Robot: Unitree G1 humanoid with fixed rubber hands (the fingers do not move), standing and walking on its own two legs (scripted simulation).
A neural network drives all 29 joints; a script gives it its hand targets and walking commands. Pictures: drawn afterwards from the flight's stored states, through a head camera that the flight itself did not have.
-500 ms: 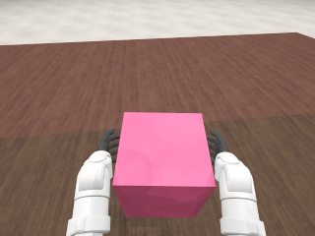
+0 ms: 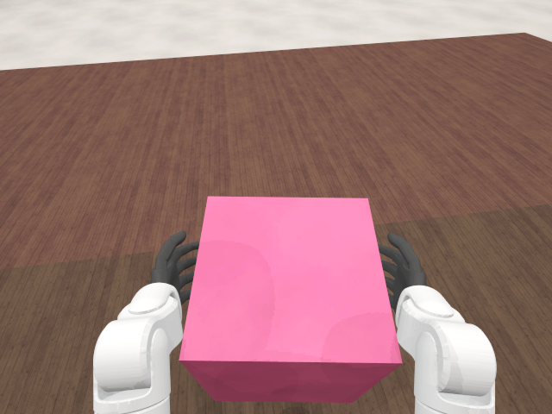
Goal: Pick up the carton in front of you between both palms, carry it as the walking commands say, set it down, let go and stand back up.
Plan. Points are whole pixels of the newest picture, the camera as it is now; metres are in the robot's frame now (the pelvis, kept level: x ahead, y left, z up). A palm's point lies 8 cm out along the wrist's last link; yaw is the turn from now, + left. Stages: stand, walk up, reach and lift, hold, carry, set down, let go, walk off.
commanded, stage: carry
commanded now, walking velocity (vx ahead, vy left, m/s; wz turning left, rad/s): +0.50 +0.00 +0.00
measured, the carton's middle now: (285, 307) +0.26 -0.01 +0.04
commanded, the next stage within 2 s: none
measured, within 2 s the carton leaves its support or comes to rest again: neither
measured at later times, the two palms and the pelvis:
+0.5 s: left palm (189, 155) +0.58 +0.17 +0.08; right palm (338, 149) +0.58 -0.13 +0.08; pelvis +0.33 +0.02 -0.02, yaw +0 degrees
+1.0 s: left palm (216, 73) +0.92 +0.15 +0.10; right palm (325, 71) +0.93 -0.15 +0.09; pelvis +0.68 -0.01 -0.02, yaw +1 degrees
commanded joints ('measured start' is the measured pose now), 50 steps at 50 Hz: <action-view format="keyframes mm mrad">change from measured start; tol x32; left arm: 1 -360 -745 -616 -44 -284 25 -125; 50 -399 -685 -643 -73 -314 24 -143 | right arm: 1 -437 718 662 -78 350 14 153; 50 -417 672 650 -111 326 14 158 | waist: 1 57 -22 -184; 22 42 -204 -44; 26 11 261 -265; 50 73 -257 -247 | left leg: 1 -338 74 71 271 334 47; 5 -750 47 -133 888 -2 57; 23 -127 -121 171 63 315 82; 26 331 364 -728 -213 79 285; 44 128 162 10 -226 573 146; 48 50 104 116 144 832 87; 50 -422 -34 52 696 384 18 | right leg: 1 579 -43 55 -75 -62 -30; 3 694 -411 778 -343 -208 -230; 20 548 -194 47 -313 429 -89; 23 480 -139 -62 26 635 -43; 27 -199 -6 190 825 -216 1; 44 -118 -29 -8 15 215 -18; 48 290 79 -104 -53 96 -39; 50 735 -317 534 -173 -228 -185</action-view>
